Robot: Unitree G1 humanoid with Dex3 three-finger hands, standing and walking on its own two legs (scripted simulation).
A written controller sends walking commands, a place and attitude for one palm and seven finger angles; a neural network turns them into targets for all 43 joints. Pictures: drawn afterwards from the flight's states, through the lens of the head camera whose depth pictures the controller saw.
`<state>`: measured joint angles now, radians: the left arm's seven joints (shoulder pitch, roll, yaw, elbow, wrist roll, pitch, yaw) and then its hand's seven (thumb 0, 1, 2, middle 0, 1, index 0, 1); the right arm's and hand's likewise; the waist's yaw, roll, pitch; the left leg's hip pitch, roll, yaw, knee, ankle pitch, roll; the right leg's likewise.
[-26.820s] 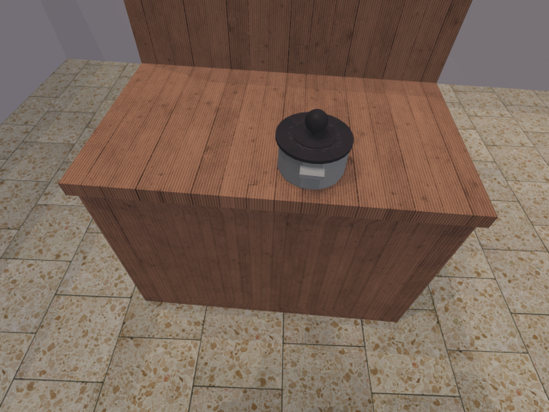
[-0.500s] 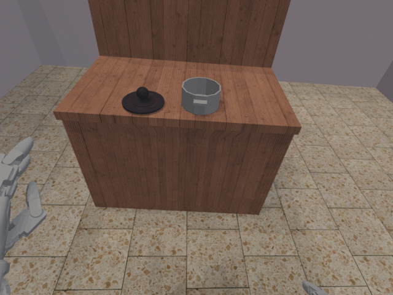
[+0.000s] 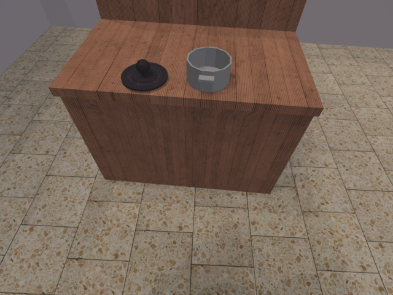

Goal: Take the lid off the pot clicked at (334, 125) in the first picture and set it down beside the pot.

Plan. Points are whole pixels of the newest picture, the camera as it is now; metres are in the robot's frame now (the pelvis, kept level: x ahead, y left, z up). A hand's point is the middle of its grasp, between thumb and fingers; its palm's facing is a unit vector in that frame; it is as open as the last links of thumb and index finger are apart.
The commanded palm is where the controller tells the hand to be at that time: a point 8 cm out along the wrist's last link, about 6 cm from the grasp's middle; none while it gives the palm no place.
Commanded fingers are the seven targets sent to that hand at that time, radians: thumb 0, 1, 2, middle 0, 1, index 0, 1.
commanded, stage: stop stepping back and stand still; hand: left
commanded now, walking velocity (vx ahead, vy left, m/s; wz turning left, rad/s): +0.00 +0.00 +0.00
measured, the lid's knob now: (143, 66) +0.84 +0.23 -0.02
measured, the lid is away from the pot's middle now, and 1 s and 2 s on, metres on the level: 0.24 0.24 0.24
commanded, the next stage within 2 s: let the arm hang, fingers relaxed in 0.46 s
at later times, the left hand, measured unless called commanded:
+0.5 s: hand out of the picture +0.09 +0.20 -0.17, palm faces +0.02 -0.98 -0.19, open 7.3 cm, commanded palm none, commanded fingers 0.00 0.90 0.90 -0.20 -0.30 -0.20 -0.30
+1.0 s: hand out of the picture +0.04 +0.19 -0.17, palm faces +0.00 -0.98 -0.19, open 7.3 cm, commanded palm none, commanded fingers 0.00 0.90 0.90 -0.20 -0.30 -0.20 -0.30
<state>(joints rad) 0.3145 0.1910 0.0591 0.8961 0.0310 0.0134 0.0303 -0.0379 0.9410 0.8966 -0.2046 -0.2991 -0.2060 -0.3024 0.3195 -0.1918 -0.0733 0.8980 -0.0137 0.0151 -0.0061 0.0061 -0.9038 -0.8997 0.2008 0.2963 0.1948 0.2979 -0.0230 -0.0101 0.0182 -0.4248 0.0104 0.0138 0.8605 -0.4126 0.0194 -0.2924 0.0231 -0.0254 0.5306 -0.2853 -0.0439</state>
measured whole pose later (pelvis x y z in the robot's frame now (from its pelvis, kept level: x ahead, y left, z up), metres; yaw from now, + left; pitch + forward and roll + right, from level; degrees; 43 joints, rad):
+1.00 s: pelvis +0.03 +0.02 +0.00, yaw -2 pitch -1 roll -1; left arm 0.27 0.15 0.02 1.10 0.01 0.01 0.04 0.01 0.92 0.90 -0.20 -0.30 -0.20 -0.30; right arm 0.33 -0.10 -0.03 1.10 0.00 0.00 -0.04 0.00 -0.90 -0.90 0.20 0.30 0.20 0.30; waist -0.02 -0.01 0.05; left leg -0.14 0.00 0.04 0.47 -0.31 0.02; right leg -0.15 0.01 0.02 0.46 -0.29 0.00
